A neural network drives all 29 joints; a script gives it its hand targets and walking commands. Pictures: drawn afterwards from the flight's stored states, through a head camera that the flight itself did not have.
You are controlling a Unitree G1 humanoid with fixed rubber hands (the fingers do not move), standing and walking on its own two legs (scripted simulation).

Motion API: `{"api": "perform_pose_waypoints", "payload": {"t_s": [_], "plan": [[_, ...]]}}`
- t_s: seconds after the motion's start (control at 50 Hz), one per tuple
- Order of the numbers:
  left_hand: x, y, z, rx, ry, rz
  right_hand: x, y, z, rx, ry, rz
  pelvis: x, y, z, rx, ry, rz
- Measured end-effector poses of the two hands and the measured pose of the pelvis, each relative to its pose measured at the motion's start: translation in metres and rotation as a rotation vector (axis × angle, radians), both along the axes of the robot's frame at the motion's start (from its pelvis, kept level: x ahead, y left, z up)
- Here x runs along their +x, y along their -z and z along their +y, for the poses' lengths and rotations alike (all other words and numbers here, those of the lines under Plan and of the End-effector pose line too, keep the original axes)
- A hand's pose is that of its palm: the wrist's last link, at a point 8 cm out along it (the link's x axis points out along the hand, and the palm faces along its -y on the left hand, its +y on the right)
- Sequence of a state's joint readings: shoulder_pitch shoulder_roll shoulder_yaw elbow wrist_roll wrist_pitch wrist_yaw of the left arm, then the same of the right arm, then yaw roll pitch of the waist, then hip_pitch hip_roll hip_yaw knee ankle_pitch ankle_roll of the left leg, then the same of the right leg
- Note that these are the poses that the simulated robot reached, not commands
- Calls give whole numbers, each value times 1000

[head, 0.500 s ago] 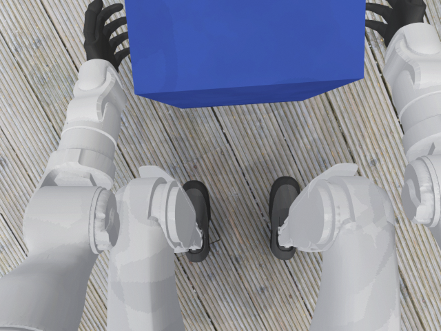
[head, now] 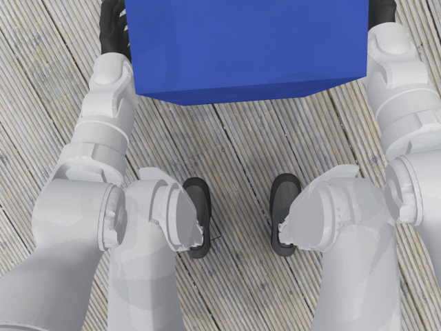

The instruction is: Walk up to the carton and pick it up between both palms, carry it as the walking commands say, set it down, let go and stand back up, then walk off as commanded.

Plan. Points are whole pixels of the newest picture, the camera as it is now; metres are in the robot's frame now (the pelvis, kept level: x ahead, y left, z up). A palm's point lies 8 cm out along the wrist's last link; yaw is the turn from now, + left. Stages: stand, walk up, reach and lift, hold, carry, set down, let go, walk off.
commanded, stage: reach and lift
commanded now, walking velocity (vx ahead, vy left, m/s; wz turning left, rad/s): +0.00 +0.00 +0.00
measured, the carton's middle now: (242, 46) +0.52 -0.02 -0.23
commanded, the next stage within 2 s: none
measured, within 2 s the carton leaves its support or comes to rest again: leaves its support in 0.72 s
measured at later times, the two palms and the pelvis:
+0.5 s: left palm (120, 51) +0.51 +0.17 -0.16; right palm (374, 24) +0.52 -0.20 -0.16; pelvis +0.00 +0.00 +0.00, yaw +0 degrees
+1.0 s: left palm (108, 36) +0.51 +0.16 -0.10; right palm (413, 1) +0.52 -0.21 -0.10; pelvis +0.00 +0.00 +0.01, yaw -1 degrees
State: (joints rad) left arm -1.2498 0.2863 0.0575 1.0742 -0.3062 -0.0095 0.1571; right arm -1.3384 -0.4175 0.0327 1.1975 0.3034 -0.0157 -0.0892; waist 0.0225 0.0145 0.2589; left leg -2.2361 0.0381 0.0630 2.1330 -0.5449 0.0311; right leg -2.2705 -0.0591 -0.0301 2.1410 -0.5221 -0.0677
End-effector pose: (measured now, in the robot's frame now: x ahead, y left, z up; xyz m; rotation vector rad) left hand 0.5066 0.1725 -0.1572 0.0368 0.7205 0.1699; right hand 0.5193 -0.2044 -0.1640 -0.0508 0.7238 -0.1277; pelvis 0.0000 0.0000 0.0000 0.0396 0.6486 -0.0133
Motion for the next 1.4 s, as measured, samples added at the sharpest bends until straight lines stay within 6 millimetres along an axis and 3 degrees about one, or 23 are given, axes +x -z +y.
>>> {"api": "perform_pose_waypoints", "payload": {"t_s": [0.36, 0.7, 0.86, 1.12, 1.4], "plan": [[0, 0, -2, -13, 24, -7, -1, -1, 2, -4, -26, -3, -1, -5, 2, -7, -5, 16], [1, -1, -7, -45, 9, 5, 0, -4, -2, 8, -15, 11, -5, 10, 2, -8, -2, -26], [4, -28, -14, -53, 10, -16, 1, -33, -10, 2, -7, -10, -4, 4, 1, -6, 13, -46], [1, -85, -15, -54, 3, -23, 0, -89, -10, 17, -9, -15, 2, -21, 0, 7, 29, 2], [0, -118, -17, -62, -8, -28, -2, -116, -13, 41, -11, -18, 7, -47, -2, 10, 29, 71]]}}
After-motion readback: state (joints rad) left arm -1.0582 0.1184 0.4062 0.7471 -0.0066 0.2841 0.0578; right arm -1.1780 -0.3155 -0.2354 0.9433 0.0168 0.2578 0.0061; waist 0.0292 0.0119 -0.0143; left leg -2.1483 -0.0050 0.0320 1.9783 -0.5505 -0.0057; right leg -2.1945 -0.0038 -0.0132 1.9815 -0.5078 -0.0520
